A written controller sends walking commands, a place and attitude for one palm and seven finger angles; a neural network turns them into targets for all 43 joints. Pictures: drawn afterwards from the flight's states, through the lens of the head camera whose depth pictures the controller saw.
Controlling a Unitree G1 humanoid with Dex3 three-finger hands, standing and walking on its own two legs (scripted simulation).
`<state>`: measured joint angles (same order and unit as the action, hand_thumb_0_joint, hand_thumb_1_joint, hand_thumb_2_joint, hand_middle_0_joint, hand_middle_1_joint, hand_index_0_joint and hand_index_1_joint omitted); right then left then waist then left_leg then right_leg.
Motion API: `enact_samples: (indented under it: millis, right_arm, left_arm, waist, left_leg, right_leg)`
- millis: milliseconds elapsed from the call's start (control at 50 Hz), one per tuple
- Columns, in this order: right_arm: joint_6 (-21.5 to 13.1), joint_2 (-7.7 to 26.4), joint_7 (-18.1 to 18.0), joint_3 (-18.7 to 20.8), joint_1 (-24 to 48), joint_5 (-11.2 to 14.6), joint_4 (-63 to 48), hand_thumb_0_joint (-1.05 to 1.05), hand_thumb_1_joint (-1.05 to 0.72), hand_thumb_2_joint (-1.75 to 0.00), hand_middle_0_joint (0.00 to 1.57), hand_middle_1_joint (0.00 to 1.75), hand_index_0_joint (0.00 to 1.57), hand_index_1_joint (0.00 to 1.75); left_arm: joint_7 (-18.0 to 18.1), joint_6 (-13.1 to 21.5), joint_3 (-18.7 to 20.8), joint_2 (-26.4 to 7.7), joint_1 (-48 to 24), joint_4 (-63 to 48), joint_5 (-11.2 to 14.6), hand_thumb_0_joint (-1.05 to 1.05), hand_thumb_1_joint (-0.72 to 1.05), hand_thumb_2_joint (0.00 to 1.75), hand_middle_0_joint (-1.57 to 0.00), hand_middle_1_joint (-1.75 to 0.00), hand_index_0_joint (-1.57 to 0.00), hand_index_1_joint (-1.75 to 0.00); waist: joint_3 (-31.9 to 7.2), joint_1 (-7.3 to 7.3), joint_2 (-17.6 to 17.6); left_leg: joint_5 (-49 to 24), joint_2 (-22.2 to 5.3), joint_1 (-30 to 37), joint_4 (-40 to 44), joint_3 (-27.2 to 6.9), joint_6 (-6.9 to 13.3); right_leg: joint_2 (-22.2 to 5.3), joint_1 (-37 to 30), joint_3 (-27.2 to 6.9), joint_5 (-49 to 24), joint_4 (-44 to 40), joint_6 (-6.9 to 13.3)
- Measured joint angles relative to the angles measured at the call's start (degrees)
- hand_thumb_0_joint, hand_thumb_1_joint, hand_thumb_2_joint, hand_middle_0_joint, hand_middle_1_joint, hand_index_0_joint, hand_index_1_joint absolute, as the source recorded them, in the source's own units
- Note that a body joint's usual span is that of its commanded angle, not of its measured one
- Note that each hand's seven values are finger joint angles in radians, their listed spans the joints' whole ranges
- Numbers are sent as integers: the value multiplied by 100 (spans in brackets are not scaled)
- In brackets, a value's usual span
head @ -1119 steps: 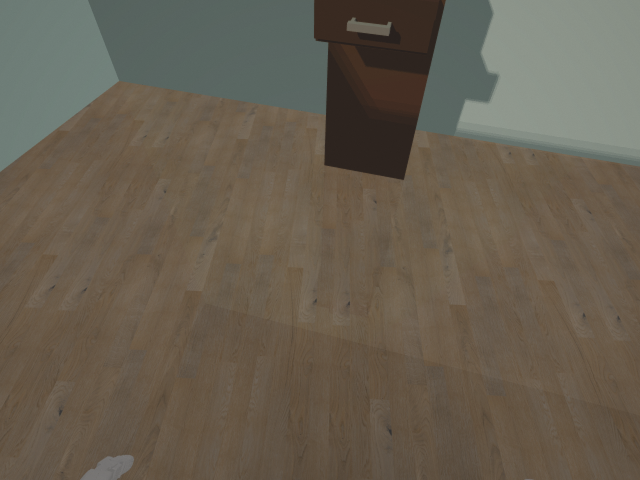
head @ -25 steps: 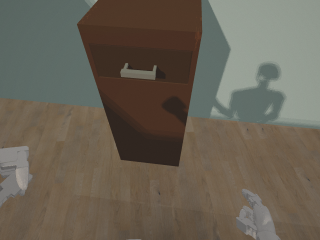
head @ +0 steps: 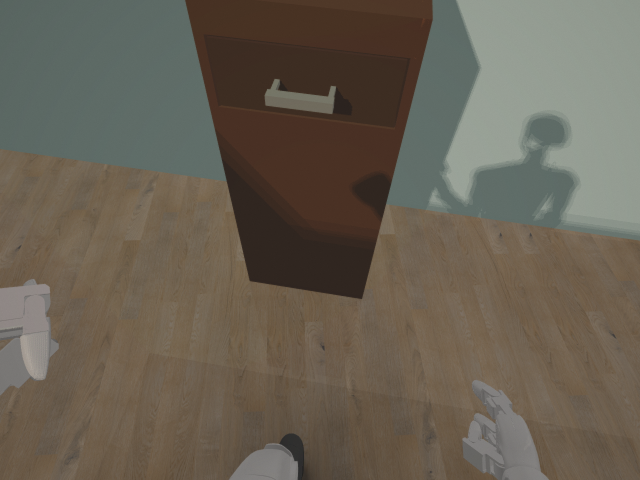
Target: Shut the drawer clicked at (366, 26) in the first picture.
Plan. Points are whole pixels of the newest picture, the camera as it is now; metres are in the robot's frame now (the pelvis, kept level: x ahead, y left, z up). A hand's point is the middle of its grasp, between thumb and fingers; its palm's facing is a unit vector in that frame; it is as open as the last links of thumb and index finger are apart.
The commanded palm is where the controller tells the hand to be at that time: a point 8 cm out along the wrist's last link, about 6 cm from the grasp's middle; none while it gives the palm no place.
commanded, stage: step back with the hand held close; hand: left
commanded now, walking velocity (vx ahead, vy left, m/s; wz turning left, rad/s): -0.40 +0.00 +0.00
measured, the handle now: (301, 94) +0.73 +0.13 +0.05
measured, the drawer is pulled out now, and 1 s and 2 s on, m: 0.00 0.00 0.00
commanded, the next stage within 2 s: stop stepping back and stand still in 0.12 s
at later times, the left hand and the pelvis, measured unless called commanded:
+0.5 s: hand out of the picture +0.09 +0.28 +0.17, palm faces +0.41 -0.80 -0.44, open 3.2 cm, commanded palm +0.03 +0.31 +0.19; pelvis -0.10 +0.02 +0.01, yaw +1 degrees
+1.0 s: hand out of the picture +0.06 +0.27 +0.17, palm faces +0.42 -0.78 -0.46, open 3.3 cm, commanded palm +0.00 +0.31 +0.19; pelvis -0.13 +0.02 +0.00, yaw +2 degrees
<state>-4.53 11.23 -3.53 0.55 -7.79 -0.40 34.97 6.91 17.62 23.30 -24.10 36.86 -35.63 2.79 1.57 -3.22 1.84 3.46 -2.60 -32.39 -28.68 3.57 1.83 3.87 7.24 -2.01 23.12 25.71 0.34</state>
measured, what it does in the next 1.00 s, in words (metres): walks backwards: left foot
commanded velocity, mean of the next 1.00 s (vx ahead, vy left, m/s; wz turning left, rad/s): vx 0.02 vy -0.01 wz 0.01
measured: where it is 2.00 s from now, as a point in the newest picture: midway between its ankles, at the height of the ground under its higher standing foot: outside the picture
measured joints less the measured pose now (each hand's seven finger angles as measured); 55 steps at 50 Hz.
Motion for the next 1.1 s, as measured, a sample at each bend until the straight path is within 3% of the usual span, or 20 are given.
enact_samples:
  millis: [40, 120, 180, 220, 280, 320, 340, 380, 420, 440, 500, 580, 640, 700, 760, 860, 900, 980, 1020, 1100]
  right_arm:
    - [24, 6, -44, -21, 36, 30, 93, 1, -90, -89, 20, 30, 21, 30]
    - [32, -97, -52, -45, 170, 22, 15, 1, -90, -89, 20, 30, 21, 30]
    - [-45, -111, 18, -52, 276, -74, -223, 1, -90, -89, 20, 30, 21, 30]
    - [-6, -101, 50, -31, 287, -57, -413, 1, -90, -89, 20, 30, 21, 30]
    - [113, -34, 86, 62, 99, 31, -365, 1, -90, -89, 20, 30, 21, 30]
    - [230, 5, 76, 105, -186, 50, -205, 1, -90, -89, 20, 30, 21, 30]
    - [267, 9, 45, 98, -337, 58, -160, 1, -90, -89, 20, 30, 20, 30]
    - [210, 40, -69, 42, -586, 63, -99, 1, -90, -89, 20, 30, 20, 30]
    - [21, 214, -172, 25, -776, 52, -137, 1, -90, -90, 20, 30, 20, 30]
    - [-73, 223, -223, 66, -767, 51, -68, 1, -90, -90, 20, 30, 20, 30]
    - [-218, 87, -222, 32, -644, 61, 83, 1, -90, -90, 20, 30, 20, 30]
    - [-413, -179, -63, -138, -584, -3, 27, 2, -90, -90, 20, 30, 20, 30]
    - [-386, -245, 56, -243, -560, 6, -32, 1, -90, -89, 20, 30, 20, 30]
    - [-188, -239, 84, -220, -540, 7, 0, 1, -90, -89, 20, 30, 21, 30]
    - [-5, -148, 51, -132, -499, 19, 115, 1, -90, -89, 21, 30, 21, 30]
    - [-33, 161, -116, -36, -627, 23, 87, 1, -90, -89, 20, 30, 21, 30]
    - [-105, 203, -170, 33, -620, 16, 83, 1, -90, -89, 20, 30, 21, 30]
    - [-243, 58, -115, 7, -693, 45, 119, 1, -90, -90, 20, 30, 20, 30]
    - [-268, 17, -67, -44, -688, 64, 90, 1, -90, -90, 20, 30, 20, 30]
    - [-190, 40, 9, -29, -559, 53, 178, 1, -90, -90, 20, 30, 20, 30]
  left_arm:
    - [-52, -68, -202, 54, -169, 92, -13, 2, 89, 90, -141, -160, -140, -159]
    - [-134, -197, -248, -78, -695, 186, 6, 2, 89, 90, -141, -160, -140, -159]
    - [-158, -298, -91, -220, -802, 193, 72, 2, 89, 90, -141, -160, -140, -159]
    - [-143, -333, 57, -354, -641, 90, 123, 2, 89, 90, -141, -160, -140, -159]
    - [-110, -346, 51, -369, -119, -151, 106, 2, 89, 90, -140, -160, -140, -159]
    - [-126, -404, 9, -222, 234, -266, 58, 2, 89, 90, -141, -160, -140, -159]
    - [-124, -433, 16, -157, 342, -302, 45, 1, 89, 90, -141, -160, -140, -159]
    - [-40, -412, 48, -58, 423, -298, 0, 1, 89, 90, -141, -160, -140, -159]
    - [82, -375, 14, 71, 328, -237, -56, 1, 89, 90, -141, -160, -140, -159]
    - [137, -365, -24, 100, 145, -118, -87, 1, 89, 90, -141, -160, -140, -159]
    - [195, -472, -68, 123, -308, 227, -157, 1, 89, 90, -141, -160, -140, -159]
    - [147, -571, -83, 35, -311, 161, -174, 2, 89, 90, -141, -160, -140, -159]
    - [99, -497, -176, 6, -135, 30, -194, 2, 89, 90, -141, -160, -140, -159]
    - [50, -444, -211, -36, 51, 31, -179, 2, 89, 90, -141, -160, -140, -159]
    - [66, -455, -199, 76, 51, 187, -142, 1, 89, 90, -141, -160, -140, -159]
    - [190, -565, -246, 346, -32, 512, -139, 1, 89, 90, -141, -160, -140, -159]
    - [223, -605, -290, 375, -158, 538, -174, 1, 89, 90, -141, -160, -140, -159]
    - [203, -608, -252, 228, -249, 473, -257, 2, 89, 90, -141, -160, -140, -159]
    - [199, -550, -205, 170, -220, 394, -283, 2, 89, 90, -141, -160, -140, -159]
    - [127, -444, -293, 275, -209, 368, -248, 2, 89, 90, -141, -160, -140, -159]
  waist:
    - [65, -5, 35]
    - [216, 86, -213]
    - [269, 299, -182]
    - [273, 410, -173]
    - [121, 421, -295]
    - [-182, 316, -439]
    - [-293, 273, -526]
    - [-410, 226, -650]
    - [-423, 249, -452]
    - [-338, 301, -458]
    - [14, 203, -631]
    - [113, 341, -627]
    - [74, 439, -403]
    - [-87, 430, -245]
    - [-190, 326, -310]
    - [-319, 352, -219]
    - [-194, 368, -255]
    - [-114, 356, -422]
    - [-73, 342, -389]
    - [-53, 326, -135]
  left_leg:
    - [-517, -24, 256, 180, 38, 39]
    - [-554, 47, 550, 439, 229, 213]
    - [-847, 2, 570, 733, 215, 193]
    - [-613, -6, 361, 583, 177, 98]
    - [1231, 257, -243, -1596, -137, -291]
    - [1618, 377, -326, -2849, -172, -339]
    - [1711, 360, -133, -2889, -126, -332]
    - [1720, 262, 569, -1973, -89, -244]
    - [1495, 52, 1412, -475, -246, -162]
    - [1513, 121, 1449, -304, -284, -217]
    - [1220, 334, 1571, -274, -143, -109]
    - [922, 373, 1765, 18, -84, -89]
    - [914, 259, 1731, -63, -139, -112]
    - [1764, 227, 1379, -798, -237, -106]
    - [2019, 321, 993, -1914, -173, -94]
    - [1868, 137, 1646, -348, -145, 18]
    - [1141, 188, 1662, -270, -164, -59]
    - [1103, 293, 1796, -228, -193, -173]
    - [1194, 258, 1758, -368, -224, -215]
    - [1549, 176, 1598, -693, -368, -123]
  right_leg:
    - [10, -70, -50, -15, 121, -73]
    - [-106, 302, -59, 278, 1039, -254]
    - [18, 725, 64, 790, 1519, -74]
    - [-5, 787, 249, 452, 1146, 74]
    - [-179, 923, 304, -563, 994, 133]
    - [-292, 976, 215, -535, 794, 93]
    - [-345, 979, 177, -576, 668, 69]
    - [-422, 1007, 162, -691, 516, 13]
    - [-362, 1124, 302, -682, 641, -65]
    - [-452, 1202, 354, -619, 800, -106]
    - [-546, 1211, 178, -389, 1006, -121]
    - [-444, 1080, 271, -195, 1027, -110]
    - [-307, 872, 365, -804, 579, 48]
    - [-215, 906, 399, -890, 443, 280]
    - [-294, 976, 311, -1164, 319, 336]
    - [-354, 1137, 413, -833, 603, 183]
    - [-372, 1271, 349, -352, 1117, 67]
    - [-391, 1172, 272, -150, 1249, -74]
    - [-351, 997, 297, -885, 799, 14]
    - [-192, 937, 388, -984, 577, 214]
